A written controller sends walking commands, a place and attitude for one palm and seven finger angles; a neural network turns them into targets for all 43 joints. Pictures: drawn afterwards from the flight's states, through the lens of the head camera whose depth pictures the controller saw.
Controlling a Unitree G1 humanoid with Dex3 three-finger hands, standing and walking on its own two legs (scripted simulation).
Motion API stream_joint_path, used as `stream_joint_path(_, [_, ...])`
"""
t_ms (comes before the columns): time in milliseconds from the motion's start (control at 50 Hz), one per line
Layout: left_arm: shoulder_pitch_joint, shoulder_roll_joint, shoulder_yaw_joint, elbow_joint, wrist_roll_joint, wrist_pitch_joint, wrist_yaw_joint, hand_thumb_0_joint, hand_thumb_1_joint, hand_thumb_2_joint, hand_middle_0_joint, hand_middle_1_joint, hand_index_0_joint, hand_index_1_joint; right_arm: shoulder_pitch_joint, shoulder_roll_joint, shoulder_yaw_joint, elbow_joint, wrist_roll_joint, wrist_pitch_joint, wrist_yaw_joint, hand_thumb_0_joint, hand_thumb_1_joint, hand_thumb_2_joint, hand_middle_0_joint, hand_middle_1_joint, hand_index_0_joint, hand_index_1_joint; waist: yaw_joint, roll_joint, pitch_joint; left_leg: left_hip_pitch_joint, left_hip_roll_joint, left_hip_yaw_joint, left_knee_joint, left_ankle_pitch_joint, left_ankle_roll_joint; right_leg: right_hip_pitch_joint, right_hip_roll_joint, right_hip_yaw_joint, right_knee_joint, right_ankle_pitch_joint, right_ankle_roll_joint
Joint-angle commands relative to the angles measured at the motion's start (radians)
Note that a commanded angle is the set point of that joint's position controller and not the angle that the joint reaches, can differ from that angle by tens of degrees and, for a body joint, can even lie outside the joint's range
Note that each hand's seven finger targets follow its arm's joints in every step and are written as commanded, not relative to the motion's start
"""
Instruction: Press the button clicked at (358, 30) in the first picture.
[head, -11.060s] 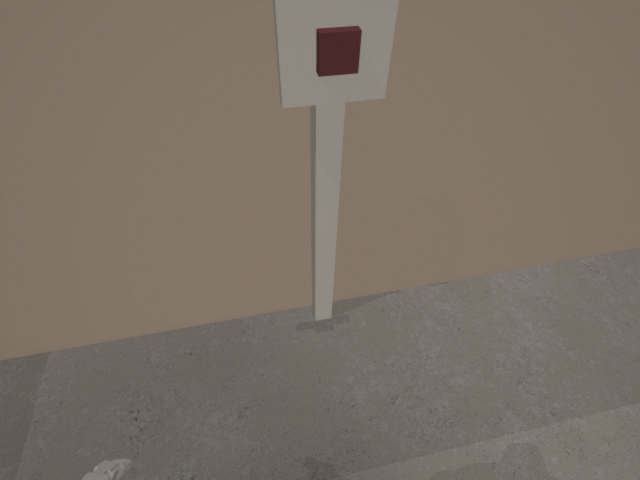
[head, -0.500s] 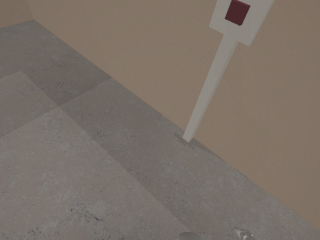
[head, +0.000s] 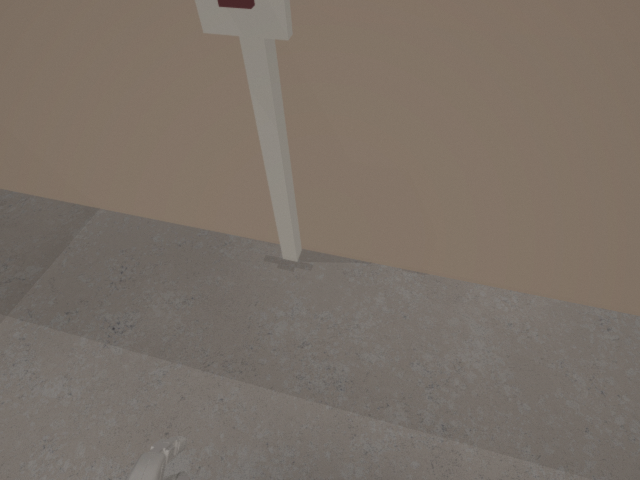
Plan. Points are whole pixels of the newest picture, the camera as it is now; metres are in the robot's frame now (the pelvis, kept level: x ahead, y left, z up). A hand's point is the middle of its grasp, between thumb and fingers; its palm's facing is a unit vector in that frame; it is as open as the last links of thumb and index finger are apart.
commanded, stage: turn to face it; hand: left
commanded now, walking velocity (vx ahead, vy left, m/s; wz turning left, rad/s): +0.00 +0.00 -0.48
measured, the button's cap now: out of the picture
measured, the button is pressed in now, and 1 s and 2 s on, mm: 0 0 0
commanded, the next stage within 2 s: take the last steps up to it in 0.48 s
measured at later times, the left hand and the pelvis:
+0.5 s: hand out of the picture +0.06 +0.20 -0.17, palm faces -0.09 -0.98 -0.18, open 7.4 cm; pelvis +0.00 +0.02 +0.01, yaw -11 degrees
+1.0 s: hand out of the picture +0.12 +0.18 -0.14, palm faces -0.17 -0.96 -0.23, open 7.2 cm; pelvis +0.02 +0.02 +0.01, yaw -13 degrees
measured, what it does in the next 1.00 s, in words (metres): steps on the spot: left foot, then right foot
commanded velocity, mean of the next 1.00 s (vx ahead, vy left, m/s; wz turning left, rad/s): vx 0.13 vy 0.06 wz -0.14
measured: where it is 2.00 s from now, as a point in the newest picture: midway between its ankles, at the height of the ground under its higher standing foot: (311, 427)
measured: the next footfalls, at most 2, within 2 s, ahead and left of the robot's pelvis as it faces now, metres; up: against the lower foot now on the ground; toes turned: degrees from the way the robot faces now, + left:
left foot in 0.48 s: +0.06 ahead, +0.11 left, +0.00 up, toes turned -7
right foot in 0.92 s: -0.01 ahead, -0.09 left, +0.00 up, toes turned -21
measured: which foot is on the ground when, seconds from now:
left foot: up 0.00-0.46, down 0.48-0.92, up 0.94-1.00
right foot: down 0.00-0.48, up 0.50-0.90, down 0.92-1.00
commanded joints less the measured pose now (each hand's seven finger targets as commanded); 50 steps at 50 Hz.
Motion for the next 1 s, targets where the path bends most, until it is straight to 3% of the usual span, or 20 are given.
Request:
stream_joint_path(0, [0.112,0.247,0.061,-0.021,-0.002,-0.026,0.038,0.0,0.9,0.9,-0.2,-0.3,-0.2,-0.3,-0.099,-0.052,0.001,-0.135,0.0,-0.012,-0.006,0.0,-0.9,-0.9,0.2,0.3,0.2,0.3,0.085,-0.283,-0.076,-0.316,-0.045,-0.255,0.337,-0.05,-0.042,0.18,-0.303,0.375,-0.3,0.545,-0.138])
stream_joint_path(80, [0.059,0.184,0.035,-0.035,-0.008,-0.038,0.029,0.0,0.9,0.9,-0.2,-0.3,-0.2,-0.3,-0.034,-0.061,-0.007,-0.082,-0.005,-0.007,-0.007,0.0,-0.9,-0.9,0.2,0.3,0.2,0.3,0.038,-0.201,-0.071,-0.238,-0.069,-0.269,0.337,0.119,-0.068,0.141,-0.194,0.242,-0.276,0.631,-0.09])
stream_joint_path(220, [0.116,0.185,0.039,-0.012,0.001,-0.035,0.025,0.0,0.9,0.9,-0.2,-0.3,-0.2,-0.3,-0.116,-0.062,-0.002,-0.099,-0.002,-0.01,-0.015,0.0,-0.9,-0.9,0.2,0.3,0.2,0.3,0.068,-0.173,-0.053,-0.209,-0.102,-0.292,0.241,0.096,-0.065,0.123,-0.198,0.354,-0.308,0.421,-0.143])
stream_joint_path(300, [0.152,0.191,0.046,0.006,0.008,-0.033,0.029,0.0,0.9,0.9,-0.2,-0.3,-0.2,-0.3,-0.171,-0.044,0.007,-0.115,0.002,-0.022,-0.018,0.0,-0.9,-0.9,0.2,0.3,0.2,0.3,0.09,-0.182,-0.075,-0.168,-0.13,-0.288,0.097,0.037,-0.047,0.155,-0.207,0.421,-0.283,0.478,-0.179])
stream_joint_path(400, [0.111,0.191,0.046,0.016,0.004,-0.024,0.033,0.0,0.9,0.9,-0.2,-0.3,-0.2,-0.3,-0.092,-0.029,0.016,-0.086,0.015,-0.038,-0.031,0.0,-0.9,-0.9,0.2,0.3,0.2,0.3,0.049,-0.181,-0.118,0.085,-0.174,-0.27,-0.227,0.146,-0.017,0.071,-0.168,0.436,-0.203,0.541,-0.137])
stream_joint_path(420, [0.096,0.176,0.043,0.018,-0.001,-0.022,0.032,0.0,0.9,0.9,-0.2,-0.3,-0.2,-0.3,-0.052,-0.038,0.017,-0.072,0.018,-0.045,-0.035,0.0,-0.9,-0.9,0.2,0.3,0.2,0.3,0.026,-0.157,-0.123,0.187,-0.163,-0.278,-0.353,0.247,-0.01,0.02,-0.133,0.414,-0.154,0.494,-0.097])
stream_joint_path(440, [0.116,0.133,0.036,0.009,-0.009,-0.018,0.03,0.0,0.9,0.9,-0.2,-0.3,-0.2,-0.3,-0.023,-0.08,0.014,-0.067,0.013,-0.057,-0.039,0.0,-0.9,-0.9,0.2,0.3,0.2,0.3,0.024,-0.025,-0.153,0.298,-0.052,-0.378,-0.44,0.321,0.026,-0.071,-0.049,0.347,-0.063,0.349,-0.047])
stream_joint_path(460, [0.151,0.084,0.026,0.004,-0.013,-0.014,0.023,0.0,0.9,0.9,-0.2,-0.3,-0.2,-0.3,-0.028,-0.159,0.003,-0.08,0.003,-0.06,-0.039,0.0,-0.9,-0.9,0.2,0.3,0.2,0.3,0.04,0.204,-0.149,0.348,0.152,-0.591,-0.477,0.511,0.115,-0.214,0.068,0.217,0.094,0.002,0.019])
stream_joint_path(480, [0.145,0.101,0.03,0.008,-0.003,-0.01,0.024,0.0,0.9,0.9,-0.2,-0.3,-0.2,-0.3,-0.048,-0.174,0.002,-0.09,-0.001,-0.05,-0.038,0.0,-0.9,-0.9,0.2,0.3,0.2,0.3,0.04,0.213,-0.102,0.241,0.238,-0.612,-0.499,0.538,0.194,-0.214,0.064,0.166,0.277,-0.228,0.042])
stream_joint_path(560, [0.163,0.11,0.041,0.062,0.011,0.009,0.011,0.0,0.9,0.9,-0.2,-0.3,-0.2,-0.3,-0.149,-0.087,0.029,-0.108,-0.007,-0.059,-0.047,0.0,-0.9,-0.9,0.2,0.3,0.2,0.3,0.08,0.101,-0.014,0.107,0.088,-0.429,-0.53,0.415,0.168,-0.213,0.019,0.171,0.492,-0.087,0.065])
stream_joint_path(600, [0.184,0.075,0.024,0.082,0.01,0.006,0.01,0.0,0.9,0.9,-0.2,-0.3,-0.2,-0.3,-0.116,-0.079,0.031,-0.088,-0.005,-0.064,-0.04,0.0,-0.9,-0.9,0.2,0.3,0.2,0.3,0.075,0.108,-0.049,0.151,0.043,-0.379,-0.54,0.318,0.163,-0.196,0.014,0.132,0.449,-0.057,0.068])
stream_joint_path(740, [0.066,0.038,-0.005,0.064,0.021,-0.02,0.0,0.0,0.9,0.9,-0.2,-0.3,-0.2,-0.3,0.074,-0.075,0.012,0.005,-0.011,-0.074,-0.023,0.0,-0.9,-0.9,0.2,0.3,0.2,0.3,0.002,0.094,-0.012,0.228,0.063,-0.468,-0.607,0.019,0.21,-0.201,-0.028,0.027,0.19,-0.116,0.047])
stream_joint_path(780, [0.065,0.028,-0.008,0.067,0.019,-0.027,-0.001,0.0,0.9,0.9,-0.2,-0.3,-0.2,-0.3,0.08,-0.083,0.012,0.018,-0.011,-0.074,-0.021,0.0,-0.9,-0.9,0.2,0.3,0.2,0.3,0.008,0.092,-0.013,0.197,0.059,-0.473,-0.6,-0.003,0.214,-0.134,-0.022,0.001,0.097,-0.137,0.042])
stream_joint_path(840, [0.159,0.012,-0.006,0.108,0.012,-0.041,0.001,0.0,0.9,0.9,-0.2,-0.3,-0.2,-0.3,0.058,-0.075,0.016,0.035,-0.006,-0.072,-0.017,0.0,-0.9,-0.9,0.2,0.3,0.2,0.3,0.066,0.071,-0.022,0.098,0.013,-0.433,-0.544,-0.036,0.184,0.061,-0.004,-0.035,-0.114,-0.025,0.033])
stream_joint_path(860, [0.221,0.022,-0.002,0.133,0.012,-0.048,0.005,0.0,0.9,0.9,-0.2,-0.3,-0.2,-0.3,0.045,-0.058,0.019,0.037,-0.002,-0.072,-0.015,0.0,-0.9,-0.9,0.2,0.3,0.2,0.3,0.097,0.026,-0.029,0.023,-0.025,-0.392,-0.482,-0.052,0.157,0.186,-0.017,-0.022,-0.221,0.037,0.027])
stream_joint_path(880, [0.288,0.066,0.008,0.16,0.017,-0.057,0.014,0.0,0.9,0.9,-0.2,-0.3,-0.2,-0.3,0.039,-0.017,0.026,0.035,0.005,-0.075,-0.01,0.0,-0.9,-0.9,0.2,0.3,0.2,0.3,0.131,-0.089,-0.028,-0.119,-0.09,-0.32,-0.351,-0.065,0.114,0.337,-0.103,0.074,-0.309,-0.016,0.007])
stream_joint_path(900, [0.381,0.158,0.029,0.185,0.025,-0.066,0.028,0.0,0.9,0.9,-0.2,-0.3,-0.2,-0.3,0.021,0.039,0.038,0.003,0.012,-0.08,-0.005,0.0,-0.9,-0.9,0.2,0.3,0.2,0.3,0.17,-0.347,-0.024,-0.34,-0.195,-0.19,-0.109,-0.086,0.056,0.463,-0.354,0.386,-0.448,-0.199,-0.074])
stream_joint_path(920, [0.427,0.205,0.034,0.192,0.009,-0.064,0.036,0.0,0.9,0.9,-0.2,-0.3,-0.2,-0.3,-0.058,-0.03,0.025,-0.032,-0.007,-0.073,0.002,0.0,-0.9,-0.9,0.2,0.3,0.2,0.3,0.19,-0.291,0.032,-0.397,-0.156,-0.246,0.047,-0.115,0.044,0.355,-0.499,0.549,-0.53,-0.319,-0.137])
stream_joint_path(940, [0.369,0.186,0.035,0.18,0.008,-0.068,0.041,0.0,0.9,0.9,-0.2,-0.3,-0.2,-0.3,-0.071,-0.036,0.014,-0.029,-0.016,-0.068,0.009,0.0,-0.9,-0.9,0.2,0.3,0.2,0.3,0.164,-0.215,0.065,-0.41,-0.129,-0.289,0.13,-0.037,0.042,0.272,-0.486,0.514,-0.544,-0.382,-0.152])
stream_joint_path(980, [0.299,0.109,0.02,0.177,0.006,-0.082,0.043,0.0,0.9,0.9,-0.2,-0.3,-0.2,-0.3,-0.049,-0.013,0.011,0.01,-0.017,-0.053,0.017,0.0,-0.9,-0.9,0.2,0.3,0.2,0.3,0.121,-0.234,0.173,-0.389,-0.106,-0.3,0.216,0.113,0.032,0.146,-0.405,0.39,-0.559,-0.272,-0.098])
